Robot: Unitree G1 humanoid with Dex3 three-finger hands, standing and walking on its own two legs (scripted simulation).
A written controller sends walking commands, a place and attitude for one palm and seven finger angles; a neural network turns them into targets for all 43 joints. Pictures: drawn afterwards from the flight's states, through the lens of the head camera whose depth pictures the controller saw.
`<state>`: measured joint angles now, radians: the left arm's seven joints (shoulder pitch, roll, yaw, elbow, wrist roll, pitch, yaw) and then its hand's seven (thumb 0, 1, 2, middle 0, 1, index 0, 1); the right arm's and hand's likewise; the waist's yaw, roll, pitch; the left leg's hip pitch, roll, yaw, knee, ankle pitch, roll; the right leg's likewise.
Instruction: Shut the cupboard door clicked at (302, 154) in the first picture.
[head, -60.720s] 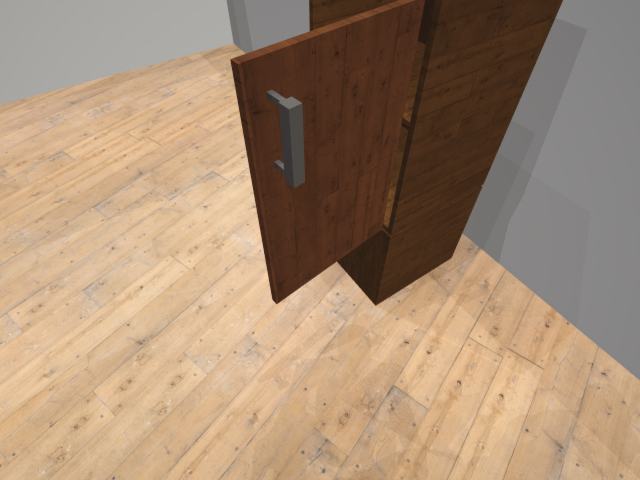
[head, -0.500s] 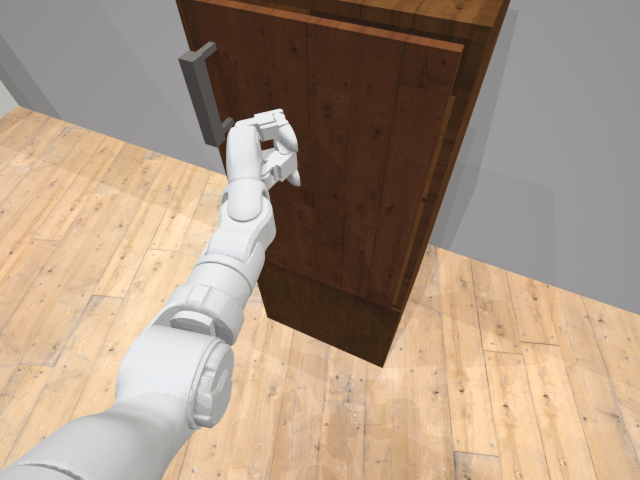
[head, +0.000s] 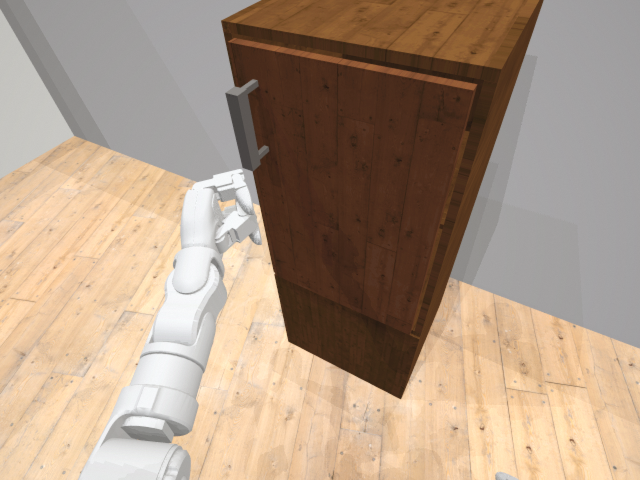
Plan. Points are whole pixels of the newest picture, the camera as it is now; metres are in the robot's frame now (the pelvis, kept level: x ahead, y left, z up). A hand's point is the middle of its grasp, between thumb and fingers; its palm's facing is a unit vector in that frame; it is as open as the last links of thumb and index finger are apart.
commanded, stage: draw the hand back to the body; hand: left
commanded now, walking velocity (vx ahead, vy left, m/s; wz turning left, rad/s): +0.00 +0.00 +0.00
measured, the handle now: (251, 125) +0.63 +0.14 +0.13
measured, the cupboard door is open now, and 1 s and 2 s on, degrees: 0 0 0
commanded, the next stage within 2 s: step back with the hand held close in 1.20 s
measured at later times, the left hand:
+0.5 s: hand (118, 306) +0.26 +0.21 +0.16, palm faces +0.25 -0.94 -0.25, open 3.8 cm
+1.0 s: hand out of the picture +0.17 +0.30 +0.17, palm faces +0.53 -0.76 -0.39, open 7.1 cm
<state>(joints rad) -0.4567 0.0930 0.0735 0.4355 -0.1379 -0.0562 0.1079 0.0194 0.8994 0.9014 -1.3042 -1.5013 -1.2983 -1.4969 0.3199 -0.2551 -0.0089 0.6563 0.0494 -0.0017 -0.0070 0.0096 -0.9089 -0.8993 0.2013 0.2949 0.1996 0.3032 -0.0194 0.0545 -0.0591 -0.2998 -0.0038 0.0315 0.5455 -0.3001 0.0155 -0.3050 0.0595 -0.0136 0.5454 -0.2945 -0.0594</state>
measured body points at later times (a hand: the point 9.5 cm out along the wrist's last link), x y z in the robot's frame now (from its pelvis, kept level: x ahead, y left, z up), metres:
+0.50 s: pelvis +0.00 +0.02 +0.01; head -0.02 -0.01 +0.46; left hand +0.24 +0.26 +0.17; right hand +0.21 -0.17 -0.08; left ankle -0.01 +0.11 -0.73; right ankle -0.01 -0.08 -0.73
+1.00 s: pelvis +0.00 +0.03 +0.01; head -0.02 +0.00 +0.46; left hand +0.14 +0.34 +0.19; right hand +0.20 -0.19 -0.08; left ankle -0.01 +0.11 -0.73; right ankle -0.01 -0.08 -0.73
